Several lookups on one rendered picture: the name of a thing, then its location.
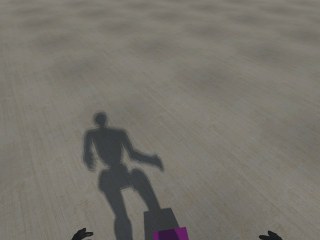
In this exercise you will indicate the robot right hand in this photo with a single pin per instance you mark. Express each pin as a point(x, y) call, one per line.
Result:
point(272, 236)

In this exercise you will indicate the carton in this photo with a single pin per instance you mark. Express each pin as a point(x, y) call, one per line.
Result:
point(171, 234)

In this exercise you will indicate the robot left hand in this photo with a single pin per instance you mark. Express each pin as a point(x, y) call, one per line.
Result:
point(81, 234)

